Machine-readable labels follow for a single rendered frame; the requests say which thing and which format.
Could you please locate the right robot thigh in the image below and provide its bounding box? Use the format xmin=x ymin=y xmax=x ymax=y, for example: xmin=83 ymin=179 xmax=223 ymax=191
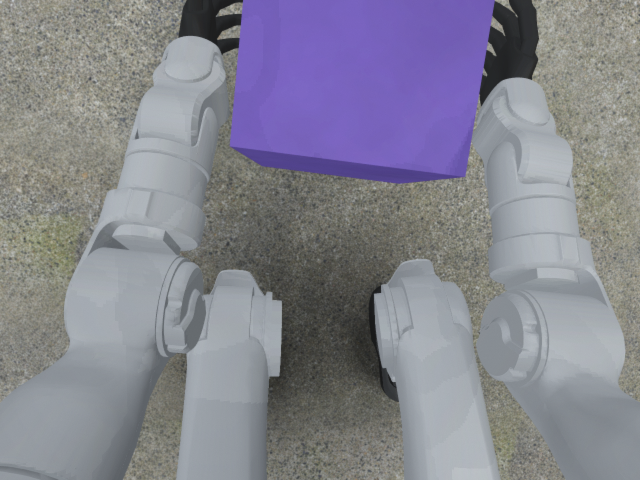
xmin=374 ymin=274 xmax=501 ymax=480

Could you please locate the robot thigh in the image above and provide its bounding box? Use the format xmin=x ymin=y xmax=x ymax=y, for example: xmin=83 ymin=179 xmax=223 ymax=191
xmin=374 ymin=274 xmax=501 ymax=480
xmin=176 ymin=286 xmax=282 ymax=480

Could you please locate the right robot upper arm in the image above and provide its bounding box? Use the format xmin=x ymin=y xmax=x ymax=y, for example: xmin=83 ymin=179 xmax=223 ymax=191
xmin=476 ymin=289 xmax=640 ymax=480

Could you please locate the left robot upper arm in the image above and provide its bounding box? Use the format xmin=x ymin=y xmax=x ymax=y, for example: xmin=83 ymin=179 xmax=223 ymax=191
xmin=0 ymin=247 xmax=206 ymax=480

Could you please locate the left robot hand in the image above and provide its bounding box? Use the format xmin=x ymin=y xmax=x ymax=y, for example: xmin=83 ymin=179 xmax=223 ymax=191
xmin=178 ymin=0 xmax=243 ymax=55

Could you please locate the right robot hand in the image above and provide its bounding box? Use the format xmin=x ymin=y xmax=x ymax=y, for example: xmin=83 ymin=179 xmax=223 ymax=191
xmin=479 ymin=0 xmax=539 ymax=107

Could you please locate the robot right forearm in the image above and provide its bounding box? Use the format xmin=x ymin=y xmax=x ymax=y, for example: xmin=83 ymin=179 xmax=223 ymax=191
xmin=472 ymin=77 xmax=625 ymax=365

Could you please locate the left robot thigh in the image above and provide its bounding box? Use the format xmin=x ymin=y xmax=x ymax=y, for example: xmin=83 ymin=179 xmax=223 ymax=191
xmin=176 ymin=286 xmax=282 ymax=480

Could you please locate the robot left forearm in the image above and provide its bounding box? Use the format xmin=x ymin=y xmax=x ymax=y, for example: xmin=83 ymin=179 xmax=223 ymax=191
xmin=64 ymin=36 xmax=230 ymax=336

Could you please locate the carton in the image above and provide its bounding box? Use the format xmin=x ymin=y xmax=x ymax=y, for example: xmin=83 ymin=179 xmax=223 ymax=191
xmin=230 ymin=0 xmax=495 ymax=184

